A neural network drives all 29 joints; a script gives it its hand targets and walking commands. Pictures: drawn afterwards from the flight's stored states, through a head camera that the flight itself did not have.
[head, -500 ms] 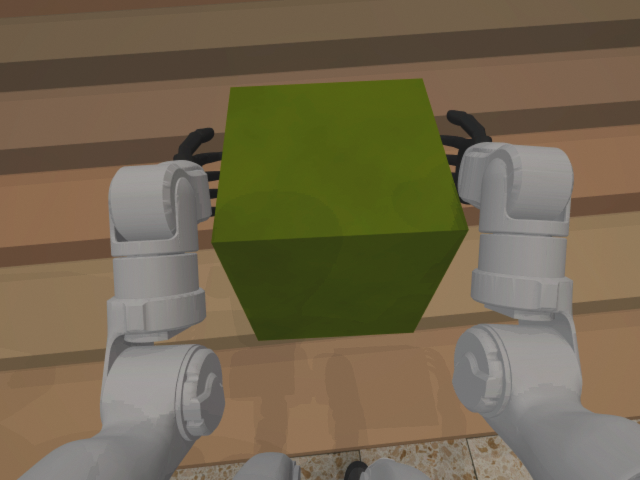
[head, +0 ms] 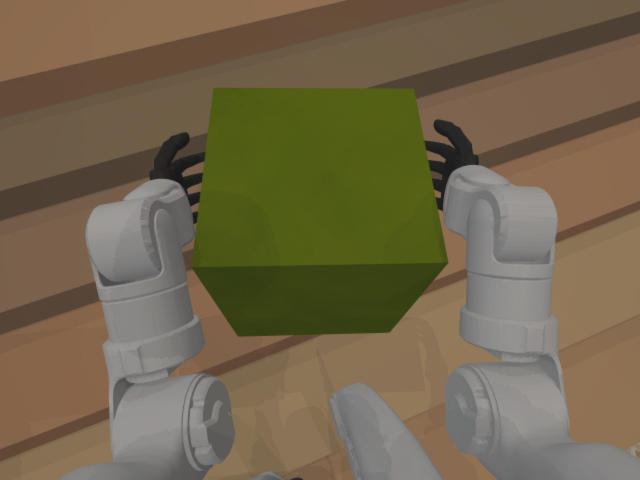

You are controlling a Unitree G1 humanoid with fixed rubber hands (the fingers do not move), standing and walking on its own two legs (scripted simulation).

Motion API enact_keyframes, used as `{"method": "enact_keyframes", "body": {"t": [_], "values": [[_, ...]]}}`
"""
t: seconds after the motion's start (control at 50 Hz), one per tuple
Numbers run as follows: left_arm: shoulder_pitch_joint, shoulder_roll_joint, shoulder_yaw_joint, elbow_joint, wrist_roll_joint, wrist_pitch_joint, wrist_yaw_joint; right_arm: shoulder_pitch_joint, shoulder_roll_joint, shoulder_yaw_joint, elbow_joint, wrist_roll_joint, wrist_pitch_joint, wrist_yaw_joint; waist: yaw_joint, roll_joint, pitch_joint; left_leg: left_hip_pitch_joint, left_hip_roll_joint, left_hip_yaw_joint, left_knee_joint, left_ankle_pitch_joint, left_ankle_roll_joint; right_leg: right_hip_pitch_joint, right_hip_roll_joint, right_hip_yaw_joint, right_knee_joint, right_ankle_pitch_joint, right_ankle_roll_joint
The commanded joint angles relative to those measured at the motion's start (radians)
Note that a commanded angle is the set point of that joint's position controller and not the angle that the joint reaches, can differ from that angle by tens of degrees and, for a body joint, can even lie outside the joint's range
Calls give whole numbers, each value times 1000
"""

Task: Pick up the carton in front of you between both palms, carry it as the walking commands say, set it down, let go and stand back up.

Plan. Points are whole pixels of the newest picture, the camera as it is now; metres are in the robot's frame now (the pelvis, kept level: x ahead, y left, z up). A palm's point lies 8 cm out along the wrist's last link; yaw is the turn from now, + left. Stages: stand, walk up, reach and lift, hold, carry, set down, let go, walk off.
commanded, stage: carry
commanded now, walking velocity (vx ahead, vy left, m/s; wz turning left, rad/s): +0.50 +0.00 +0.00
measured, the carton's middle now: (314, 228) +0.38 -0.06 +0.04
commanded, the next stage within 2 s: none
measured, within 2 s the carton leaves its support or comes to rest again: neither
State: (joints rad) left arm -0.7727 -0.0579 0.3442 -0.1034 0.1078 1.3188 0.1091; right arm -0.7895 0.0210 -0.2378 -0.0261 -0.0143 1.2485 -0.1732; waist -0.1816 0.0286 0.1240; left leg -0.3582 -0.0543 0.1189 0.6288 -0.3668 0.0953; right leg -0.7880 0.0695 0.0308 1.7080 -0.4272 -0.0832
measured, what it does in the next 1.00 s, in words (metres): climbs: right foot 0.10 m higher, then left foot 0.10 m higher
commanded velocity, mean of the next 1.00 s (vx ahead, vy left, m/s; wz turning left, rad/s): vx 0.50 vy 0.00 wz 0.00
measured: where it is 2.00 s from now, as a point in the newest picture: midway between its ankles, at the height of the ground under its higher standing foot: (223, 28)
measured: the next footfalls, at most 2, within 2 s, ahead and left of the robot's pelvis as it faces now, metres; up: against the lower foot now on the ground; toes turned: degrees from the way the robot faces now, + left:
right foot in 0.18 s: +0.35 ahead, -0.11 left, +0.10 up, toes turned -5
left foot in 0.60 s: +0.57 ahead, +0.10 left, +0.20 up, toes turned +8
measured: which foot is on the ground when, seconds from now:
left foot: down 0.00-0.18, up 0.20-0.58, down 0.60-1.00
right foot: up 0.00-0.16, down 0.18-0.68, up 0.70-1.00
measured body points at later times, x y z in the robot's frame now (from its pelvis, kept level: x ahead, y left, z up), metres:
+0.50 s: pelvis +0.33 -0.04 +0.12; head +0.36 -0.04 +0.57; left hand +0.70 +0.18 +0.30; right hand +0.76 -0.12 +0.31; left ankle +0.38 +0.08 -0.40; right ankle +0.31 -0.11 -0.62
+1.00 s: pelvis +0.65 +0.01 +0.22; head +0.70 +0.02 +0.67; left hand +1.07 +0.13 +0.40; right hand +1.04 -0.18 +0.41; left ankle +0.53 +0.10 -0.52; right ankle +0.78 -0.10 -0.35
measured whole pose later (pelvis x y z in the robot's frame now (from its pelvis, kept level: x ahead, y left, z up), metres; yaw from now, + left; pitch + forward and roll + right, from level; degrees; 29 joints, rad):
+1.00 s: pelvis +0.65 +0.01 +0.22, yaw +1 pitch +5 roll -1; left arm -0.94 0.00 0.35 0.03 0.13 1.38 0.12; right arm -0.96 -0.02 -0.28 0.11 0.00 1.30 -0.18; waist -0.15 -0.01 0.02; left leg -0.09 0.01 0.12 0.38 -0.38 0.03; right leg -1.07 -0.06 -0.08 1.48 -0.48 -0.12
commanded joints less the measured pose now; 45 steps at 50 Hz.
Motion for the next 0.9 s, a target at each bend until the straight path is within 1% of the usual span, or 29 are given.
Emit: {"method": "enact_keyframes", "body": {"t": [0.0,0.04,0.06,0.1,0.12,0.14,0.16,0.18,0.2,0.22,0.24,0.26,0.36,0.4,0.44,0.48,0.52,0.56,0.6,0.62,0.64,0.66,0.68,0.7,0.74,0.76,0.78,0.84,0.88], "values": [[-667,-772,-594,6,-235,-69,-139,-911,1125,759,-162,582,6,302,55,-39,-613,645,279,-411,-170,822,144,-235,-46,-91,-144,-57,-9],[-674,-735,-589,34,-218,-69,-125,-912,1081,732,-105,577,16,309,37,46,-605,745,299,-400,-179,870,167,-400,-80,-84,-92,-79,-26],[-675,-712,-583,50,-209,-65,-118,-892,1065,710,-62,573,21,312,59,66,-593,724,279,-367,-211,821,160,-403,-102,-90,-173,-112,-28],[-695,-677,-571,76,-204,-48,-103,-865,1032,669,17,551,34,315,98,27,-512,363,227,-207,-375,882,124,27,-78,-182,-657,-1,-41],[-728,-681,-573,93,-216,-36,-100,-862,1026,644,51,537,46,316,154,124,-579,257,231,-109,-294,1292,107,299,8,-279,-685,70,-64],[-739,-688,-587,107,-243,-23,-101,-863,1020,623,83,524,57,315,227,188,-639,232,244,-79,-152,1490,75,475,32,-284,-747,179,-73],[-763,-720,-613,108,-277,-13,-106,-867,1006,598,106,505,67,315,336,188,-728,205,230,-23,72,1501,41,689,40,-263,-909,294,-77],[-784,-739,-630,114,-309,-6,-120,-869,1000,578,122,482,79,313,357,34,-852,28,152,-75,384,1016,-7,949,-60,18,-1070,303,-137],[-829,-778,-652,118,-354,-5,-136,-850,1008,557,126,455,92,311,335,-356,-963,-228,-82,-137,905,16,-92,1120,-415,662,-1234,550,-326],[-784,-871,-659,133,-419,6,-154,-820,959,516,154,397,102,300,282,-224,-935,-264,-30,-298,1108,57,-41,1043,-367,656,-1218,584,-317],[-862,-919,-679,94,-462,9,-172,-793,963,472,164,362,105,291,284,-155,-809,-349,-24,-246,1156,87,-31,971,-334,528,-1192,689,-283],[-935,-978,-701,75,-522,14,-191,-783,950,438,166,317,102,279,250,-35,-722,-423,12,-219,1152,99,-3,920,-338,442,-1205,672,-224],[-1150,-1084,-724,5,-666,17,-227,-772,869,373,157,204,99,225,253,7,-613,-590,58,-138,1041,-28,21,891,-328,317,-1279,418,-174],[-1150,-1074,-696,50,-659,19,-229,-729,844,346,225,165,102,216,276,-49,-610,-705,72,-95,1128,-42,30,949,-351,296,-1298,522,-200],[-1105,-1062,-654,134,-631,21,-236,-711,839,336,282,148,110,216,301,-80,-587,-909,110,-111,1237,-98,30,1055,-372,309,-1317,464,-215],[-1076,-1060,-620,203,-613,18,-247,-718,844,330,328,139,111,216,287,-76,-529,-971,142,-94,1196,-128,23,1035,-344,262,-1368,370,-188],[-1057,-1056,-588,253,-589,13,-255,-743,865,333,352,150,107,216,251,-52,-453,-749,169,-29,839,-48,7,829,-282,109,-1492,330,-154],[-1019,-1047,-555,283,-558,14,-254,-758,920,355,366,193,108,222,221,-151,-442,-378,141,57,551,74,29,606,-240,-91,-1527,667,-122],[-994,-1033,-523,293,-519,13,-244,-786,991,381,359,254,107,230,159,-262,-535,-207,37,150,456,129,50,709,-244,-176,-1333,1434,-91],[-1019,-1029,-511,269,-501,16,-238,-843,1029,400,341,281,101,232,111,-178,-652,-75,-31,181,297,206,51,818,-201,-201,-1063,1672,-45],[-1034,-1005,-513,232,-484,13,-226,-851,1067,428,315,319,94,237,24,-139,-774,171,-14,89,37,332,48,783,-170,-199,-738,1581,25],[-996,-996,-523,221,-465,7,-214,-864,1112,456,275,381,86,247,8,-102,-706,371,75,-113,-138,502,32,505,-134,-127,-574,730,29],[-935,-1010,-506,226,-450,7,-205,-866,1097,479,233,408,68,247,79,297,-874,763,405,-674,-62,1261,279,111,48,-19,-88,47,106],[-916,-961,-490,197,-404,-2,-189,-885,1123,504,168,436,58,252,43,161,-926,734,378,-737,-65,1089,326,17,42,130,112,73,61],[-939,-928,-494,129,-368,1,-162,-1058,1162,568,-5,516,49,260,67,-4,-752,635,333,-622,-94,559,208,-163,-27,103,111,77,2],[-931,-899,-487,113,-350,2,-147,-1100,1176,592,-58,546,49,264,100,10,-692,600,321,-548,-116,510,171,-186,-64,87,41,101,-9],[-918,-866,-487,89,-331,1,-136,-1109,1175,610,-89,565,51,267,94,-7,-672,579,323,-504,-144,417,156,-190,-71,58,30,97,-15],[-848,-795,-496,82,-288,1,-114,-1073,1119,610,-117,575,64,273,91,-42,-633,599,325,-414,-180,493,144,-236,-96,-41,-141,13,-24],[-812,-780,-516,107,-271,12,-110,-1011,1081,592,-65,545,80,277,46,67,-648,735,356,-417,-195,624,184,-416,-110,-62,-1,-44,-37]]}}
